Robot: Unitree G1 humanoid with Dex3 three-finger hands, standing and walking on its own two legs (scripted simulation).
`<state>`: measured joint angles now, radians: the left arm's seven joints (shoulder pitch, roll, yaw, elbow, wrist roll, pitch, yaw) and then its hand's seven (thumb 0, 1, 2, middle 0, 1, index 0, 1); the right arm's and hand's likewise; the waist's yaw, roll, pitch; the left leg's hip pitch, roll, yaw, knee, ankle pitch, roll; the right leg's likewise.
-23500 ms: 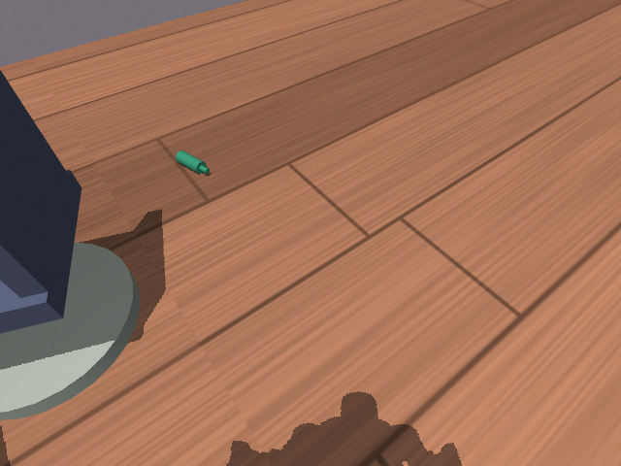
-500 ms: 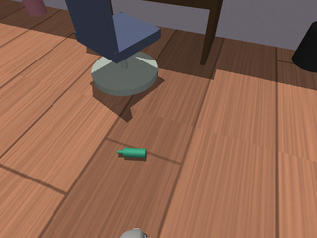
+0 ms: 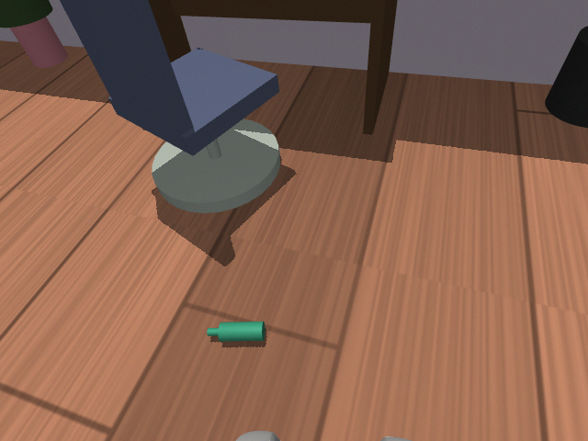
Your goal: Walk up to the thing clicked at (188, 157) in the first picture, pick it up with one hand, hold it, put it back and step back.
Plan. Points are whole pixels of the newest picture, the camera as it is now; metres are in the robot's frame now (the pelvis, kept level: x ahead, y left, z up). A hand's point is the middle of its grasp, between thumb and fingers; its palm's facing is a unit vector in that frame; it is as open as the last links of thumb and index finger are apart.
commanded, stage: walk up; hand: left
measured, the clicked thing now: (235, 331) +0.56 +0.31 -0.72
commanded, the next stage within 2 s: stand in 2.00 s
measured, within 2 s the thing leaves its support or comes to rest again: neither
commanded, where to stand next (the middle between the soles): +0.17 +0.04 m, yaw +0 degrees
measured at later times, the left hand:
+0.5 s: hand (121, 435) +0.15 +0.31 -0.15, palm faces -0.06 -0.93 -0.38, open 7.4 cm
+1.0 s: hand (157, 360) +0.26 +0.28 -0.13, palm faces -0.04 -0.94 -0.34, open 7.4 cm
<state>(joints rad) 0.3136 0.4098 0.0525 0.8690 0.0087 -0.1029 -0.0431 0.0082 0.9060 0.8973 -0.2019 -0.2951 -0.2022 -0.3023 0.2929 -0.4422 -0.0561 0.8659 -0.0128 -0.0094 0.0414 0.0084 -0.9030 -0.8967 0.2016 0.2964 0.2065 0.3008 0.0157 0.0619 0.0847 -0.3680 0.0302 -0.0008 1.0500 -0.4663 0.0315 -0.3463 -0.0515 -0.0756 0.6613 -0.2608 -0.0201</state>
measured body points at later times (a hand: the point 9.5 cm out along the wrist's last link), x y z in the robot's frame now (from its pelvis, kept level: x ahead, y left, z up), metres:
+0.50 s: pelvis +0.10 +0.04 +0.00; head +0.13 +0.05 +0.45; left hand +0.16 +0.36 -0.12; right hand +0.20 -0.27 -0.10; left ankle +0.17 +0.16 -0.72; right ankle +0.13 -0.09 -0.70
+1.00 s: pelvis +0.14 +0.03 +0.02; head +0.16 +0.03 +0.47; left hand +0.26 +0.33 -0.10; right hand +0.21 -0.27 -0.11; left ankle +0.17 +0.16 -0.72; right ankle +0.15 -0.09 -0.72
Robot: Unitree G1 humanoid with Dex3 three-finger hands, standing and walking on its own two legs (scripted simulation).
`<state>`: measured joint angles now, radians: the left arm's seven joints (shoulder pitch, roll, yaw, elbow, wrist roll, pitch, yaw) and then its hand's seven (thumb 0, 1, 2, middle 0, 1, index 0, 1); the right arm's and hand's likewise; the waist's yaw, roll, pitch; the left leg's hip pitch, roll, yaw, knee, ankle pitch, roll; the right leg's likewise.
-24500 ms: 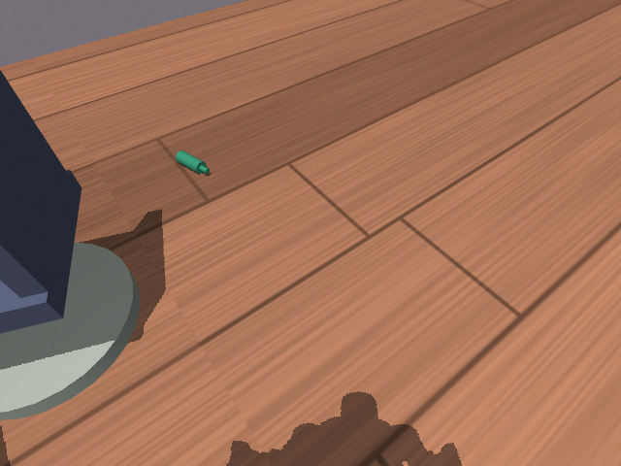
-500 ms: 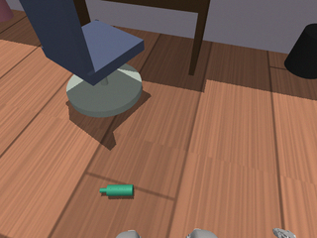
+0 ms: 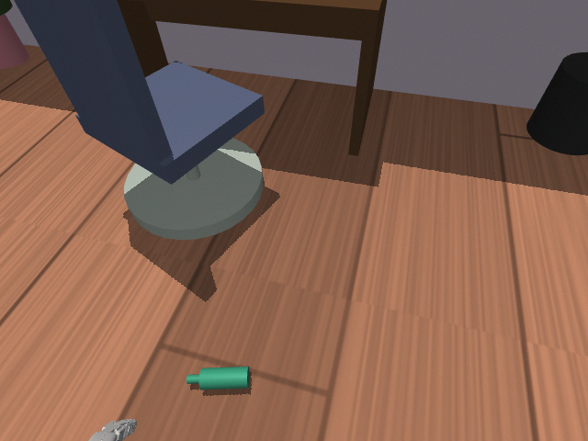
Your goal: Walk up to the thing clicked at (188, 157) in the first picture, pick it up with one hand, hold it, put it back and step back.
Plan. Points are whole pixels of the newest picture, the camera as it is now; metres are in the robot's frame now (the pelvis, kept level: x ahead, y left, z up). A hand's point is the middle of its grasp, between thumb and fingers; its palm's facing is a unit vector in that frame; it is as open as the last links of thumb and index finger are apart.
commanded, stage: walk up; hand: left
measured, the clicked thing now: (218, 378) +0.41 +0.29 -0.74
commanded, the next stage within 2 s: stand in 1.00 s
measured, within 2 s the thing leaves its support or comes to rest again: neither
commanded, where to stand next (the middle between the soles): +0.03 +0.01 m, yaw +0 degrees
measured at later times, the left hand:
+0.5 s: hand out of the picture +0.09 +0.27 -0.15, palm faces -0.01 -0.95 -0.32, open 7.4 cm
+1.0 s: hand out of the picture +0.10 +0.27 -0.15, palm faces -0.01 -0.95 -0.32, open 7.4 cm
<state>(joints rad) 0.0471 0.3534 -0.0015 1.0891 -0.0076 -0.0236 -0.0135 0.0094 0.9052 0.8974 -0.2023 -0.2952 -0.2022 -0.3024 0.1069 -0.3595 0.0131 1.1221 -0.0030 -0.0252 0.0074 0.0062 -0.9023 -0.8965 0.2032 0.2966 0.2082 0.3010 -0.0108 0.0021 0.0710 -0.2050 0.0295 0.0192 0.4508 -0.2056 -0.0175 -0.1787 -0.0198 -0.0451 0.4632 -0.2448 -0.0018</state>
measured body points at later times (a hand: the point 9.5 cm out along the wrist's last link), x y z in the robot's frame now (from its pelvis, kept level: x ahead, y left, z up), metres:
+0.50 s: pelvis +0.01 +0.01 +0.01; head +0.03 +0.02 +0.46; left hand +0.09 +0.31 -0.13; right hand +0.10 -0.29 -0.12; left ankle +0.02 +0.13 -0.74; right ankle +0.00 -0.12 -0.74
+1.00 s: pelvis +0.02 +0.02 +0.01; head +0.02 +0.03 +0.46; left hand +0.10 +0.32 -0.13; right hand +0.11 -0.28 -0.12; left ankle +0.02 +0.13 -0.74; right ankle +0.00 -0.12 -0.74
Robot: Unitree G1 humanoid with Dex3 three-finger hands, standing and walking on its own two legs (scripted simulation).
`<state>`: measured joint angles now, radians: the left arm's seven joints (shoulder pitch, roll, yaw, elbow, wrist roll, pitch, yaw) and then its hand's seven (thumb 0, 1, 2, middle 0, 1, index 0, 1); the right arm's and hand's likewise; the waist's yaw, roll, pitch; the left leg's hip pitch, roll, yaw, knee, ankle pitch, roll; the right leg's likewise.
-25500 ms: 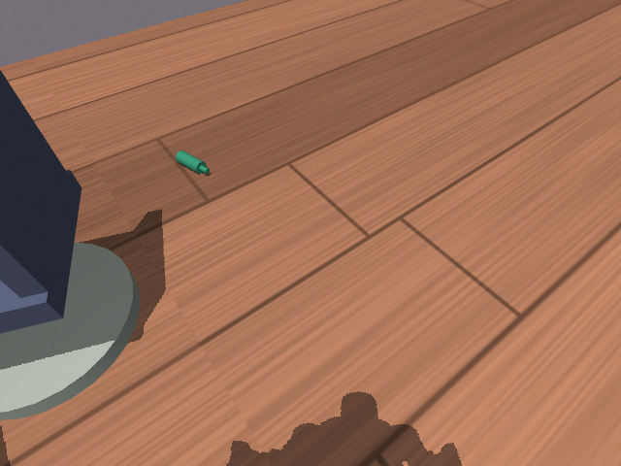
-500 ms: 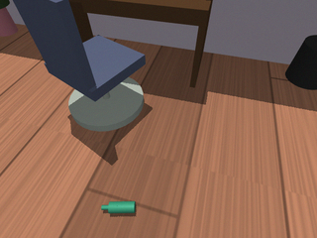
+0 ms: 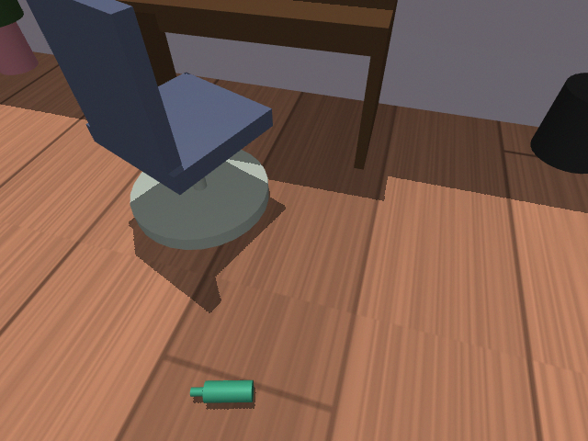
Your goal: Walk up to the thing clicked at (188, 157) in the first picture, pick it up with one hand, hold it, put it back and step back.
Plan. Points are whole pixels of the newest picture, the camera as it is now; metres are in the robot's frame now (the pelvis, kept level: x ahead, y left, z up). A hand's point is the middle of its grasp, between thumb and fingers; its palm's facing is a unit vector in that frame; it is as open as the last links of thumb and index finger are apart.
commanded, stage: stand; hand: left
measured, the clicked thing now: (221, 391) +0.39 +0.27 -0.75
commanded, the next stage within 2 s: none
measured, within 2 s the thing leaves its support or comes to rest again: neither
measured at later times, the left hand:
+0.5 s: hand out of the picture +0.06 +0.25 -0.16, palm faces -0.02 -0.94 -0.33, open 7.4 cm
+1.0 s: hand out of the picture +0.06 +0.24 -0.16, palm faces -0.02 -0.94 -0.33, open 7.4 cm
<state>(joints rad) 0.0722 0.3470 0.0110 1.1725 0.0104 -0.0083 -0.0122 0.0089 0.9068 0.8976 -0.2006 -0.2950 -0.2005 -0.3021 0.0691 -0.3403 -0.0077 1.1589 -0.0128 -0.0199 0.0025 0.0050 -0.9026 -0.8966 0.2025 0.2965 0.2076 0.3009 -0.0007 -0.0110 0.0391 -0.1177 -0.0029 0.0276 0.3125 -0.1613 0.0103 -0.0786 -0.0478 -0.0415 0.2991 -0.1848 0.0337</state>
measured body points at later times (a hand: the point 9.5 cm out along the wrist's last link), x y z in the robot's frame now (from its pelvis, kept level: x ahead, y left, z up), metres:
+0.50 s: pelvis -0.01 -0.01 +0.00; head +0.00 +0.00 +0.45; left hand +0.07 +0.30 -0.13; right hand +0.07 -0.31 -0.13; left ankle +0.01 +0.11 -0.75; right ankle -0.01 -0.14 -0.75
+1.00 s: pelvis -0.01 -0.01 +0.00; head +0.00 -0.01 +0.45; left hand +0.06 +0.29 -0.14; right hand +0.07 -0.31 -0.13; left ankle +0.01 +0.11 -0.75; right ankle -0.01 -0.14 -0.75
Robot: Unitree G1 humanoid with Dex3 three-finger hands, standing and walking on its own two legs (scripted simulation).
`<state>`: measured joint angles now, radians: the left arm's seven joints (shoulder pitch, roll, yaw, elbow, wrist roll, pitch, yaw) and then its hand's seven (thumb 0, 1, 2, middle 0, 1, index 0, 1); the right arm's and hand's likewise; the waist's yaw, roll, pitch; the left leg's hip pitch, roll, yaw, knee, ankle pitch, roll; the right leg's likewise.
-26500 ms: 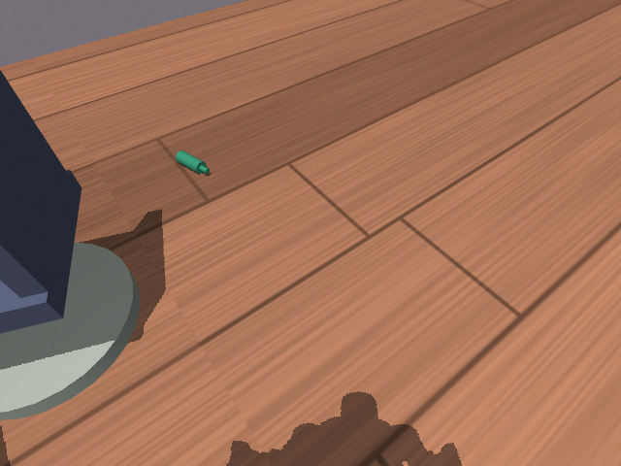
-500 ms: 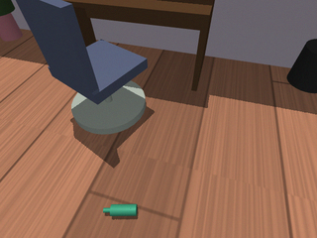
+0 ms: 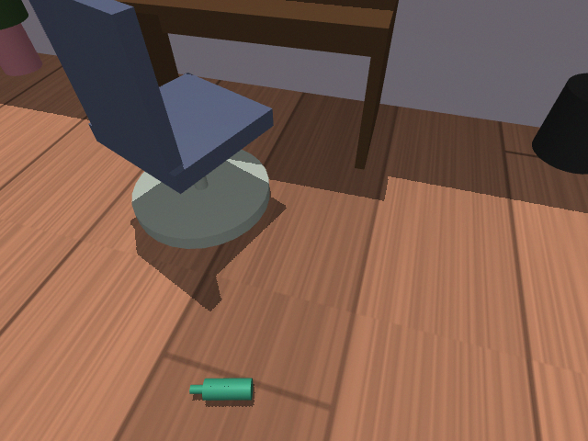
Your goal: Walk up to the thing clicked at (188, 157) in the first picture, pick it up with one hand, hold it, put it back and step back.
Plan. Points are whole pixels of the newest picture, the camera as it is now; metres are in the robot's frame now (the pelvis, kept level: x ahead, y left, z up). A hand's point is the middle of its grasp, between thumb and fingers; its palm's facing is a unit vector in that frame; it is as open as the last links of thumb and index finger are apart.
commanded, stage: stand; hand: left
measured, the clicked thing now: (221, 389) +0.40 +0.27 -0.75
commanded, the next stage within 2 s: none
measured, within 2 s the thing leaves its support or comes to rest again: neither
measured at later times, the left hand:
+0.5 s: hand out of the picture +0.08 +0.25 -0.16, palm faces -0.03 -0.94 -0.33, open 7.4 cm
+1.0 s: hand out of the picture +0.08 +0.25 -0.16, palm faces -0.03 -0.94 -0.33, open 7.4 cm
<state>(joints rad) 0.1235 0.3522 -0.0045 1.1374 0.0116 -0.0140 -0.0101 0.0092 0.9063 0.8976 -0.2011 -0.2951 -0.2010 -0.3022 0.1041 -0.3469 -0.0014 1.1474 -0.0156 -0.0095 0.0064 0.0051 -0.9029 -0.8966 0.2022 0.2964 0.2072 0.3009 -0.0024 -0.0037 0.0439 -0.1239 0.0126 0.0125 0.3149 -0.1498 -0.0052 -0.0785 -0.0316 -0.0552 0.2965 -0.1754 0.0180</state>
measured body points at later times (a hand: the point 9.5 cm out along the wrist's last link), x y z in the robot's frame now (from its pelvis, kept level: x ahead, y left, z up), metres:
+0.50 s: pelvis +0.01 +0.00 +0.00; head +0.02 +0.00 +0.45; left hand +0.08 +0.30 -0.13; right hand +0.09 -0.30 -0.13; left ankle +0.02 +0.12 -0.75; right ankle -0.01 -0.13 -0.75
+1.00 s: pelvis +0.01 +0.00 +0.00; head +0.02 +0.00 +0.45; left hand +0.09 +0.30 -0.13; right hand +0.09 -0.30 -0.13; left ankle +0.02 +0.12 -0.75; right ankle -0.01 -0.13 -0.75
